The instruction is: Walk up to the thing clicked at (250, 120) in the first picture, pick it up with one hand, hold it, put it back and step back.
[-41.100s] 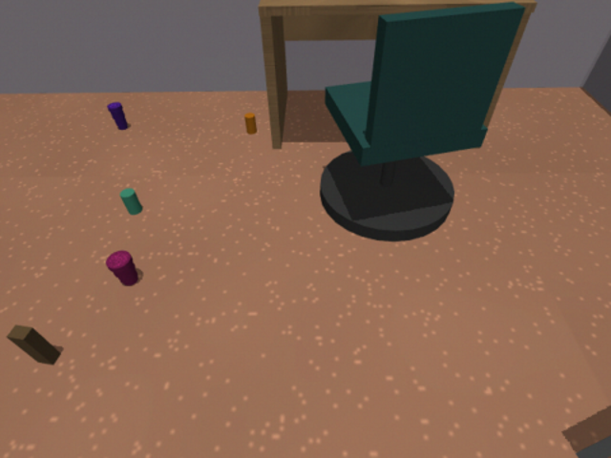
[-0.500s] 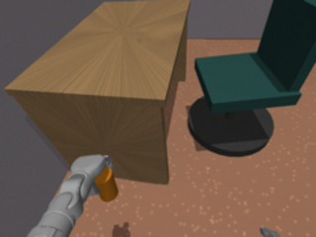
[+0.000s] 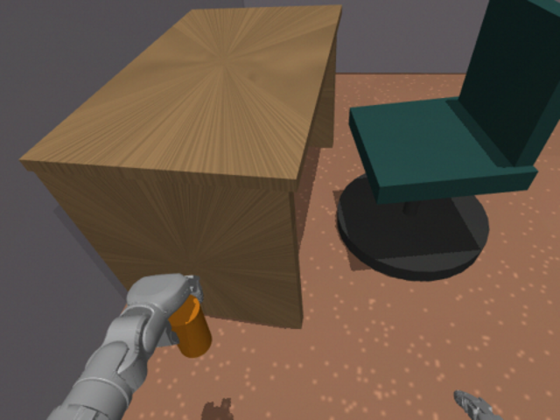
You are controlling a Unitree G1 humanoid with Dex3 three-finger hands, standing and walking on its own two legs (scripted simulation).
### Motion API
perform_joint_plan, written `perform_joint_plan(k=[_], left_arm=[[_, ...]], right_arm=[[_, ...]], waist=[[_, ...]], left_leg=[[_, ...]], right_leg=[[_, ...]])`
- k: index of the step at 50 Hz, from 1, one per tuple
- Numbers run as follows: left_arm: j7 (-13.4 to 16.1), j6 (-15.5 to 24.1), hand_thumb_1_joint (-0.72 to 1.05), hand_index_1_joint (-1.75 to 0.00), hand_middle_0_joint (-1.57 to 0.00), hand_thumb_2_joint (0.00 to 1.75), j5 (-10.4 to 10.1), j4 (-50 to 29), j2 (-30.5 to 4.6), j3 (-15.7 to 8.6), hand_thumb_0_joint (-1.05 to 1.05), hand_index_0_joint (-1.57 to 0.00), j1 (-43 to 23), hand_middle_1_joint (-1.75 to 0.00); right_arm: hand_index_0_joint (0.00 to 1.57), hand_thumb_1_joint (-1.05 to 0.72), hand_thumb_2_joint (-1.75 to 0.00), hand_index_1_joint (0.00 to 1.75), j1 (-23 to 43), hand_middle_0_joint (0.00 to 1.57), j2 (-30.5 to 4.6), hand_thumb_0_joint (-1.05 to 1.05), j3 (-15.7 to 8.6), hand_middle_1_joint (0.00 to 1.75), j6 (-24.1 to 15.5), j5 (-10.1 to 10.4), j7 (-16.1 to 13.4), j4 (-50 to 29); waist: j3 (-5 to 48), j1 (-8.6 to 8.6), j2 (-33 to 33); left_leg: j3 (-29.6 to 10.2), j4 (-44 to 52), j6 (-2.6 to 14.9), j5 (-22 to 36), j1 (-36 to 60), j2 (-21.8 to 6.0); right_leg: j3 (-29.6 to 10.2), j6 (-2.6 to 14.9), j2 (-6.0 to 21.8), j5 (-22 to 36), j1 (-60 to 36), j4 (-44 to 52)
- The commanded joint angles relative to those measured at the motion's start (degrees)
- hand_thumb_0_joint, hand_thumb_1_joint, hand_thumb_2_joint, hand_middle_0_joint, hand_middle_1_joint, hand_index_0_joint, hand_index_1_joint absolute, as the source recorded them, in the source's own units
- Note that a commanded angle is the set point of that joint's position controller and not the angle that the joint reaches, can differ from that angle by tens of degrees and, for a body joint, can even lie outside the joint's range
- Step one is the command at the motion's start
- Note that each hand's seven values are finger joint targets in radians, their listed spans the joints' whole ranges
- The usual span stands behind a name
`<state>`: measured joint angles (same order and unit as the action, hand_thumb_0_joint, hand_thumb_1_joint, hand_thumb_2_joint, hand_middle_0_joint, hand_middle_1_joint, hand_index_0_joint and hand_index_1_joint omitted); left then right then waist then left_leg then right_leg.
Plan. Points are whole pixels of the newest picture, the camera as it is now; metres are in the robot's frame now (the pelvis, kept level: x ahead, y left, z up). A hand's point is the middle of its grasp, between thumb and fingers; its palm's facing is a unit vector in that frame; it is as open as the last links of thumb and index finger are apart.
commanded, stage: hold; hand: left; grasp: from above
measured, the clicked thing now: (188, 326) +0.32 +0.21 -0.08
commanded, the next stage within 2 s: crouch in 0.42 s
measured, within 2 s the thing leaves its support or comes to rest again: neither
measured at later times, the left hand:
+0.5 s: hand (165, 315) +0.31 +0.23 -0.03, palm faces -0.44 -0.06 -0.89, open 8.9 cm
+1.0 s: hand (182, 337) +0.32 +0.24 -0.14, palm faces -0.45 +0.03 -0.89, open 9.0 cm
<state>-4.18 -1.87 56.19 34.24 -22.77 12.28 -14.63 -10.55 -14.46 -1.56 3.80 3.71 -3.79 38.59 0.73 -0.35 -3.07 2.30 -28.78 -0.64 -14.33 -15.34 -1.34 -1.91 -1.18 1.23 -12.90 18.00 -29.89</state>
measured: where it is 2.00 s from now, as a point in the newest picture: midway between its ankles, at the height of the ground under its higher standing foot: outside the picture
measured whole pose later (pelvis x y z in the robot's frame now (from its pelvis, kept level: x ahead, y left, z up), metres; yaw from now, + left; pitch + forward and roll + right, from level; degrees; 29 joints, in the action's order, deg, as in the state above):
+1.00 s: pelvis -0.01 +0.00 -0.04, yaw +2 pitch +14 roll +0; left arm 12.8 5.7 66.1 57.1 -22.7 9.9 -26.3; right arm -11.5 -15.4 -3.8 4.3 0.4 -1.2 38.8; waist 4.5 2.6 0.4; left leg -0.1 -51.0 -0.9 -22.7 -42.1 -1.5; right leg -0.2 -1.2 1.2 -20.6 43.0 -49.9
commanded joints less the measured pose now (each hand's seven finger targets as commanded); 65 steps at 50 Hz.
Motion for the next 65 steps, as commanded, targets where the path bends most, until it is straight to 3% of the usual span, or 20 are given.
perform_joint_plan(k=[1, 15, 16, 21, 23, 26, 27, 31, 34, 38, 42, 46, 47, 48, 51, 55, 59, 60, 62, 65], left_arm=[[2.1, 0.3, 0.6, -0.85, -0.82, 0.67, -0.4, -13.1, -12.0, -6.0, 0.0, -0.91, -19.7, -0.94], [2.9, 1.3, 0.58, -0.82, -0.81, 0.63, 0.4, -10.0, -12.2, -6.2, 0.0, -0.9, -20.4, -0.91], [3.2, 1.4, 0.57, -0.82, -0.81, 0.64, 0.4, -10.4, -13.3, -7.4, 0.0, -0.9, -20.2, -0.91], [3.9, 1.6, 0.58, -0.82, -0.83, 0.66, 0.3, -10.1, -12.2, -6.1, 0.0, -0.91, -22.9, -0.91], [4.0, 1.5, 0.55, -0.84, -0.8, 0.67, 0.3, -9.8, -12.8, -7.3, 0.0, -0.88, -20.6, -0.92], [3.6, 1.4, 0.64, -0.82, -0.87, 0.61, -0.1, -9.7, -12.3, -6.3, 0.0, -0.97, -21.9, -0.93], [3.5, 1.3, 0.56, -0.79, -0.79, 0.67, 0.1, -9.8, -12.1, -5.8, 0.0, -0.89, -21.5, -0.86], [3.3, 1.9, 0.55, -0.85, -0.82, 0.74, -0.1, -7.0, -11.2, -6.1, 0.0, -0.88, -16.9, -0.92], [4.2, 3.3, 0.58, -0.85, -0.85, 0.74, 1.1, -4.6, -11.3, -6.3, 0.0, -0.91, -16.6, -0.91], [7.7, 5.4, 0.57, -0.86, -0.84, 0.76, 2.9, 0.5, -12.0, -7.6, 0.0, -0.9, -18.8, -0.92], [13.5, 7.1, 0.55, -0.87, -0.81, 0.72, 5.8, 5.6, -12.5, -7.7, 0.0, -0.88, -26.0, -0.94], [19.7, 7.9, 0.55, -0.86, -0.82, 0.73, 9.6, 12.8, -9.8, -6.4, 0.0, -0.89, -30.3, -0.93], [21.0, 8.3, 0.55, -0.87, -0.81, 0.71, 9.6, 13.2, -8.8, -5.7, 0.0, -0.89, -32.4, -0.95], [22.3, 8.5, 0.56, -0.88, -0.81, 0.73, 10.3, 12.6, -10.2, -6.5, 0.0, -0.89, -35.8, -0.96], [25.3, 7.5, 0.54, -0.9, -0.79, 0.71, 11.8, 17.5, -11.6, -7.0, 0.0, -0.88, -41.0, -0.99], [27.1, 5.4, 0.53, -0.88, -0.77, 0.69, 11.6, 27.3, -12.4, -7.2, 0.0, -0.86, -46.2, -0.97], [26.8, 3.9, 0.57, -0.91, -0.82, 0.73, 9.9, 29.2, -14.0, -8.5, 0.0, -0.9, -48.1, -0.99], [26.8, 3.9, 0.59, -0.92, -0.83, 0.74, 9.9, 26.6, -16.4, -9.7, 0.0, -0.92, -50.6, -1.0], [26.1, 3.4, 0.6, -0.87, -0.86, 0.72, 9.9, 29.6, -15.4, -9.1, 0.0, -0.93, -50.6, -0.95], [25.4, 3.3, 0.58, -0.87, -0.84, 0.7, 10.3, 29.7, -20.1, -11.6, 0.0, -0.92, -54.0, -0.95]], right_arm=[[0.2, -0.91, -0.9, 0.3, 5.9, 0.2, -6.9, 0.0, -2.0, 0.3, -2.8, 0.2, -0.3, -8.5], [0.2, -0.91, -0.9, 0.3, 4.0, 0.2, -7.3, 0.0, -2.4, 0.3, -2.4, 0.0, -0.2, -7.7], [0.2, -0.91, -0.9, 0.3, 4.1, 0.2, -7.3, 0.0, -2.5, 0.3, -2.3, -0.1, -0.2, -7.6], [0.2, -0.91, -0.9, 0.3, 3.8, 0.2, -7.3, 0.0, -2.6, 0.3, -2.3, -0.1, 0.0, -7.5], [0.2, -0.91, -0.9, 0.3, 3.5, 0.2, -7.6, 0.0, -2.8, 0.3, -2.2, -0.1, 0.0, -7.6], [0.2, -0.93, -0.91, 0.3, 3.7, 0.2, -7.7, 0.0, -2.9, 0.3, -2.1, -0.1, 0.0, -7.6], [0.2, -0.89, -0.9, 0.3, 3.8, 0.2, -7.5, 0.0, -2.8, 0.3, -2.1, -0.1, 0.0, -7.7], [0.2, -0.9, -0.9, 0.3, 3.4, 0.2, -7.4, 0.0, -2.7, 0.3, -1.7, 0.0, 0.1, -8.1], [0.2, -0.9, -0.9, 0.3, 2.8, 0.2, -7.5, 0.0, -2.7, 0.3, -1.4, -0.2, 0.1, -8.1], [0.2, -0.9, -0.9, 0.3, 1.8, 0.2, -7.3, 0.0, -2.8, 0.3, -0.8, -0.8, 0.2, -7.0], [0.2, -0.9, -0.9, 0.3, -0.6, 0.2, -8.0, 0.0, -3.6, 0.3, -0.6, -2.1, 0.8, -5.0], [0.2, -0.9, -0.9, 0.3, -4.1, 0.2, -8.5, 0.0, -4.8, 0.3, -0.9, -3.4, 2.1, -3.3], [0.2, -0.9, -0.9, 0.3, -4.5, 0.2, -8.6, 0.0, -4.9, 0.3, -1.0, -3.5, 2.6, -3.3], [0.2, -0.9, -0.9, 0.3, -4.9, 0.2, -8.9, 0.0, -5.5, 0.3, -1.1, -3.7, 2.7, -3.1], [0.2, -0.91, -0.9, 0.3, -6.4, 0.2, -9.7, 0.0, -5.7, 0.3, -1.3, -4.0, 2.9, -2.3], [0.2, -0.91, -0.9, 0.3, -8.6, 0.2, -9.7, 0.0, -5.4, 0.3, -2.5, -4.9, 2.4, -0.7], [0.2, -0.91, -0.9, 0.3, -10.2, 0.2, -10.3, 0.0, -5.5, 0.3, -3.8, -5.6, 2.2, -0.4], [0.2, -0.91, -0.9, 0.3, -10.8, 0.2, -10.7, 0.0, -5.8, 0.3, -3.9, -5.7, 2.1, -0.9], [0.2, -0.91, -0.9, 0.3, -10.6, 0.2, -10.4, 0.0, -5.5, 0.3, -4.2, -5.8, 2.0, -0.3], [0.2, -0.91, -0.9, 0.3, -10.7, 0.2, -10.9, 0.0, -5.1, 0.3, -4.6, -6.2, 1.9, -0.5]], waist=[[14.1, -0.57, 1.3], [14.7, -0.07, 1.0], [14.6, -0.63, 0.9], [14.8, -0.19, 1.0], [16.2, -0.59, 0.8], [15.3, -0.04, 1.3], [14.7, -0.2, 1.7], [12.6, -0.21, 4.5], [11.0, 0.56, 5.3], [10.8, 1.37, 5.5], [14.6, 3.33, 3.4], [21.2, 4.91, 2.4], [22.5, 5.08, 2.2], [25.4, 4.76, 0.1], [29.1, 6.2, -1.9], [30.9, 8.15, -0.1], [39.1, 8.41, -3.0], [43.3, 8.07, -4.3], [42.1, 9.05, -5.4], [43.8, 9.49, -7.1]], left_leg=[[0.3, 4.4, 1.55, 8.7, 6.2, 2.5], [-0.1, 4.6, 1.02, 14.2, 7.7, 1.9], [-0.2, 4.5, 1.0, 14.4, 7.6, 2.0], [-0.2, 4.7, 1.08, 14.1, 8.1, 2.0], [0.0, 4.5, 0.98, 15.2, 8.4, 2.0], [0.0, 4.6, 1.04, 14.9, 8.5, 2.0], [-0.1, 4.9, 1.13, 14.6, 8.4, 2.0], [0.0, 4.8, 1.49, 13.2, 6.5, 2.1], [0.3, 4.3, 1.61, 11.3, 5.1, 2.4], [0.3, 1.0, 1.7, 10.8, 1.8, 2.8], [0.0, -6.6, 1.25, 9.9, -3.9, 2.7], [-0.2, -18.9, 0.76, 7.3, -14.7, 2.5], [-0.5, -21.8, 0.78, 6.9, -17.6, 2.3], [-0.3, -24.3, 0.66, 5.9, -19.8, 2.3], [-0.9, -30.4, 0.66, 3.6, -26.1, 1.8], [-1.8, -37.2, 1.14, -1.0, -37.6, 1.7], [-2.9, -44.3, 1.09, -1.6, -43.3, 1.4], [-3.4, -45.4, 0.97, -1.8, -42.8, 1.3], [-3.8, -47.6, 0.78, -3.8, -46.9, 1.1], [-5.3, -50.2, 0.55, -8.0, -50.3, 0.8]], right_leg=[[1.2, 1.33, -2.4, 6.0, -5.2, 5.4], [2.0, 1.97, -2.9, 10.5, -6.3, 4.7], [2.1, 1.81, -2.8, 10.5, -6.8, 5.1], [2.1, 1.84, -2.6, 10.7, -6.7, 5.3], [2.1, 1.91, -2.6, 11.4, -7.4, 5.1], [2.1, 1.77, -2.7, 11.5, -7.3, 5.5], [2.1, 1.79, -2.5, 11.2, -7.1, 5.7], [2.3, 1.51, -2.4, 10.3, -6.6, 6.1], [1.9, 1.49, -2.2, 8.5, -4.9, 6.0], [1.7, 1.19, -1.7, 8.8, -1.6, 3.6], [1.6, 1.39, -1.7, 8.7, 5.7, -3.3], [1.7, 1.5, -1.5, 6.7, 16.5, -14.4], [1.9, 1.7, -1.8, 6.0, 19.9, -17.3], [1.7, 1.9, -1.8, 5.4, 21.9, -19.6], [2.4, 2.12, -2.2, 2.6, 30.1, -25.8], [3.1, 2.14, -2.6, -1.5, 38.1, -32.6], [3.7, 2.7, -2.3, -2.8, 44.8, -40.8], [3.9, 2.86, -2.2, -2.8, 45.1, -42.7], [4.2, 3.07, -2.0, -4.6, 49.8, -45.9], [4.8, 3.41, -1.9, -8.6, 55.4, -50.0]])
